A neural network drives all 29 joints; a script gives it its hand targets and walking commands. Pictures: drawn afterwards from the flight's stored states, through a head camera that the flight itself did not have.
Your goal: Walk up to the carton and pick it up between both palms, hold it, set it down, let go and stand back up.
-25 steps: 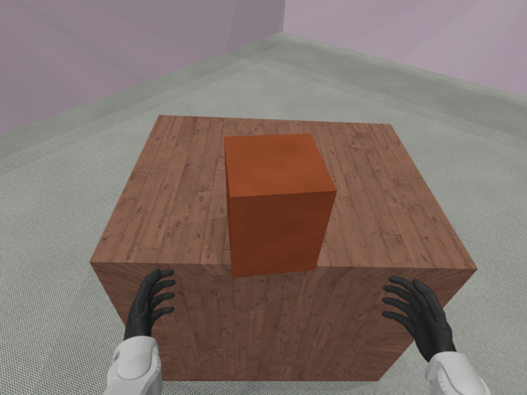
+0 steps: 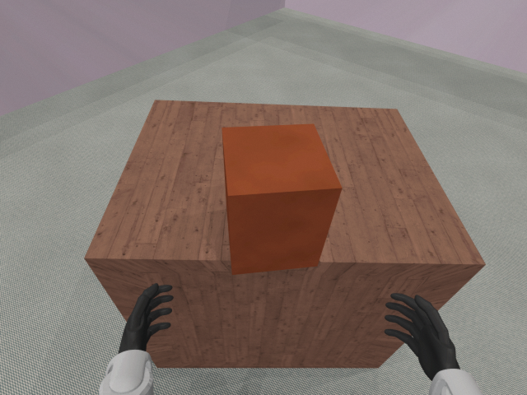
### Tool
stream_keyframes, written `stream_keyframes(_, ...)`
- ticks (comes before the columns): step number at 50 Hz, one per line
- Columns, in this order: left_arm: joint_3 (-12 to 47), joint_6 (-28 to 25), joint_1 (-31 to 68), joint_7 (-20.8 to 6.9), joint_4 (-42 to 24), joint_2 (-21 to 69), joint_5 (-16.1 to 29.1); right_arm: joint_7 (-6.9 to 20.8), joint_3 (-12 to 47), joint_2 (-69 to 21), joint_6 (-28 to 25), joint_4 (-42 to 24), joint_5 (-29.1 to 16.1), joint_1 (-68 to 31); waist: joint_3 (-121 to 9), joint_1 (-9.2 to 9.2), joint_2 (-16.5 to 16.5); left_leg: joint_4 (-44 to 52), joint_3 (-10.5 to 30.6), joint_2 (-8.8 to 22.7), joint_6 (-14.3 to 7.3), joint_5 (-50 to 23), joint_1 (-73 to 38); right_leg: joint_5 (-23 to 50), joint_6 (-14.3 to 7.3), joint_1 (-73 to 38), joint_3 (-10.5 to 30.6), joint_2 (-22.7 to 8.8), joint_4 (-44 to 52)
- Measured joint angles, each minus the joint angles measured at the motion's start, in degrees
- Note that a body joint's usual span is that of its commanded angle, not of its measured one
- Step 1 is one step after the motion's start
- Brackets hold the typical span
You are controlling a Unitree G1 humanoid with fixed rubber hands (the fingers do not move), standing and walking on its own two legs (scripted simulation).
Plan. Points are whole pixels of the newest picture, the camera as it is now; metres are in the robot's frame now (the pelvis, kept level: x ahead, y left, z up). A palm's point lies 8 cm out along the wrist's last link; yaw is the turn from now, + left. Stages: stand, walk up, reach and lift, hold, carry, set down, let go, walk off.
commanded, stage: set down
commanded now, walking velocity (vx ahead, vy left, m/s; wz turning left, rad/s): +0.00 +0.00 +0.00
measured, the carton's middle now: (272, 200) +0.46 +0.04 +0.04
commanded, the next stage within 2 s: let go in 1.04 s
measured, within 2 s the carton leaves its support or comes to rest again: neither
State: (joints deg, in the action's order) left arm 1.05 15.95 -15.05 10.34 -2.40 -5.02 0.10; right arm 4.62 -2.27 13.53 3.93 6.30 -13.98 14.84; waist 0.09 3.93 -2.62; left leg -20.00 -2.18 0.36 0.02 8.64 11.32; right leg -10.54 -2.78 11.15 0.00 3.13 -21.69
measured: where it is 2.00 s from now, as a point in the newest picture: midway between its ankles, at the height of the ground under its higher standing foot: outside the picture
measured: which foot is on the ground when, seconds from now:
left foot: down 0.00-1.00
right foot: down 0.00-1.00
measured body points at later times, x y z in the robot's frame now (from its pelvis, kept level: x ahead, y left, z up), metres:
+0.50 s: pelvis +0.01 +0.00 +0.00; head +0.02 +0.02 +0.45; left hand +0.18 +0.22 -0.04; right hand +0.20 -0.22 -0.03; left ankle +0.02 +0.12 -0.75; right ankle +0.01 -0.08 -0.75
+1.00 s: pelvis +0.03 +0.00 +0.00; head +0.06 +0.02 +0.45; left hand +0.20 +0.23 -0.08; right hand +0.20 -0.24 -0.06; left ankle +0.02 +0.12 -0.75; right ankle +0.01 -0.08 -0.75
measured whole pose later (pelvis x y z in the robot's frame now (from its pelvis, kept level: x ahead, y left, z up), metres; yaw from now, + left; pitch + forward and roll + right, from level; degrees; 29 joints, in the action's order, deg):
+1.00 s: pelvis +0.03 +0.00 +0.00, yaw +0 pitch +2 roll +1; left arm 0.8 4.7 -13.8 2.3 22.0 -11.3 1.1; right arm 2.4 -1.5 13.5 -10.2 29.1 -8.7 17.4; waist 0.3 3.2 -2.6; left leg -20.0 -2.2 0.0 0.0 11.1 11.3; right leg -12.9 -2.8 11.1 0.0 2.8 -21.7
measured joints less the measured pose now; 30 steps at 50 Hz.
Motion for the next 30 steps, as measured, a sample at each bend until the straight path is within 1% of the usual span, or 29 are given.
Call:
stream_keyframes(7, 0.0, -4.0, -2.0, -1.9, 1.9, -0.8, 0.0, -0.2, 0.0, 0.0, -3.1, 0.2, 0.0, 2.9, 0.2, 0.00, 0.0, 0.0, 0.0, -0.2, 0.0, 0.8, 0.0, -0.7, 0.0, 0.0, 0.0, -0.2, 0.0)
stream_keyframes(12, 0.0, -6.9, -3.7, -3.1, 4.8, -1.4, 0.0, -0.6, 0.3, 0.0, -6.0, 2.5, 0.0, 4.3, 0.2, 0.00, 0.0, 0.0, 0.0, -0.3, 0.0, 1.0, 0.0, -0.9, 0.0, 0.0, 0.0, -0.3, 0.0)
stream_keyframes(17, 0.0, -9.2, -4.6, -3.6, 6.8, -2.1, 0.0, -0.7, 0.5, 0.0, -8.1, 5.1, 0.0, 4.6, 0.2, 0.00, 0.0, 0.0, 0.0, -0.3, 0.0, 0.9, 0.0, -0.8, 0.0, 0.0, 0.0, -0.3, 0.0)
stream_keyframes(23, 0.0, -10.3, -4.1, -3.7, 10.2, -3.1, 0.0, -0.7, 0.6, 0.0, -9.1, 8.5, 0.3, 4.6, 0.2, 0.00, 0.0, 0.0, 0.0, -0.3, 0.0, 0.6, 0.0, -0.6, 0.0, 0.0, 0.0, -0.3, 0.0)
stream_keyframes(27, 0.0, -10.3, -3.0, -3.8, 14.0, -3.6, 0.3, -0.7, 0.6, 0.0, -9.0, 10.8, 1.4, 4.6, 0.2, 0.00, 0.0, 0.0, 0.0, -0.3, 0.0, 0.6, 0.0, -0.6, 0.0, 0.0, 0.0, -0.3, 0.0)
stream_keyframes(30, 0.0, -10.3, -1.9, -3.8, 15.4, -4.0, 0.8, -0.6, 0.6, 0.0, -8.9, 11.3, 2.3, 4.5, 0.2, 0.00, 0.0, 0.0, 0.0, -0.3, 0.0, 0.6, 0.0, -0.7, 0.0, 0.0, 0.0, -0.3, 0.0)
